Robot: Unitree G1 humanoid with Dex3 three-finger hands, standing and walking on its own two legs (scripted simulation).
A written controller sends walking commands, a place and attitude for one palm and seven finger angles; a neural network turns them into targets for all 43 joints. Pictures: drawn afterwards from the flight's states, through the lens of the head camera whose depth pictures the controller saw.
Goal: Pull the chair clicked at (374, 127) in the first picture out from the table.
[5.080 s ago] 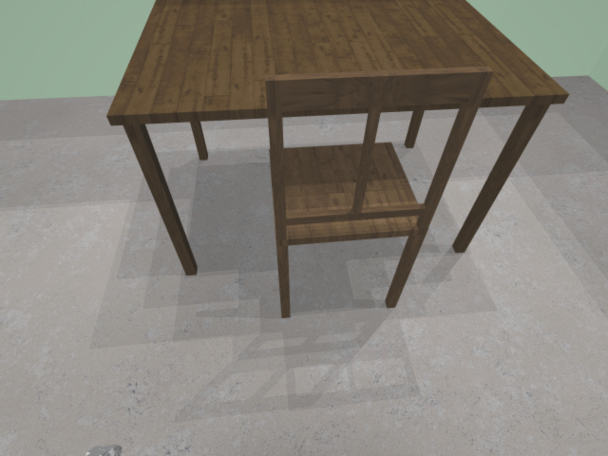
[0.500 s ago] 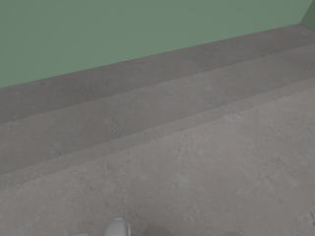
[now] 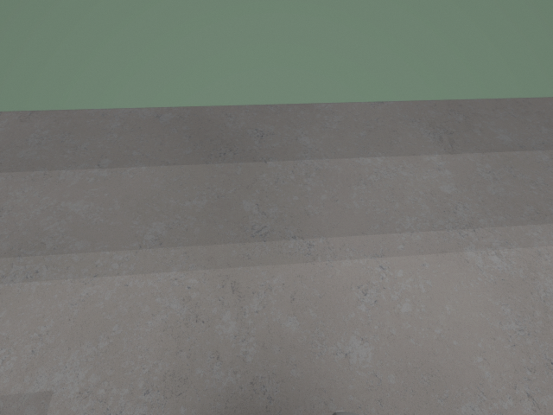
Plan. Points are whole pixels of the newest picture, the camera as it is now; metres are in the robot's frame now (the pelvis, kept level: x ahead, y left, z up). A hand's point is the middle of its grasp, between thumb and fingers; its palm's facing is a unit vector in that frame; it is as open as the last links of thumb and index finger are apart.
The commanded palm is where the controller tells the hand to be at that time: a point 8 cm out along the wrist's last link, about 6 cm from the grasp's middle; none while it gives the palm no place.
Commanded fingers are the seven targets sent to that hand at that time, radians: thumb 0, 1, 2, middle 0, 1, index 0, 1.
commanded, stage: turn to face it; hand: left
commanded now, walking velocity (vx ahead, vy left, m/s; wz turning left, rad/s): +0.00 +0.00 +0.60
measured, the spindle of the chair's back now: out of the picture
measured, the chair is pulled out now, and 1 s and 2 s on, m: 0.00 0.00 0.00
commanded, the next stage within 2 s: none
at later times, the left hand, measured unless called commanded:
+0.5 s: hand out of the picture -0.03 +0.18 -0.17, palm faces +0.37 -0.89 -0.26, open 7.4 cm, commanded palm none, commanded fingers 0.00 0.90 0.90 -0.20 -0.30 -0.20 -0.30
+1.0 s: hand out of the picture -0.03 +0.20 -0.15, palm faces +0.61 -0.74 -0.28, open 7.4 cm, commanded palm none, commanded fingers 0.00 0.90 0.90 -0.20 -0.30 -0.20 -0.30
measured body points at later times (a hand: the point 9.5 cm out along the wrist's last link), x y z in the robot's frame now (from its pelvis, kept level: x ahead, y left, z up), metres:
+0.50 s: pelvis +0.00 -0.03 -0.01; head +0.04 -0.01 +0.44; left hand -0.05 +0.23 -0.15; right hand +0.21 -0.24 -0.14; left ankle -0.04 +0.09 -0.72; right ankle +0.00 -0.16 -0.74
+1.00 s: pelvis +0.01 -0.03 -0.01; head +0.05 -0.03 +0.44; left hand -0.07 +0.23 -0.13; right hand +0.23 -0.20 -0.16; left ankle -0.06 +0.07 -0.69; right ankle +0.09 -0.12 -0.74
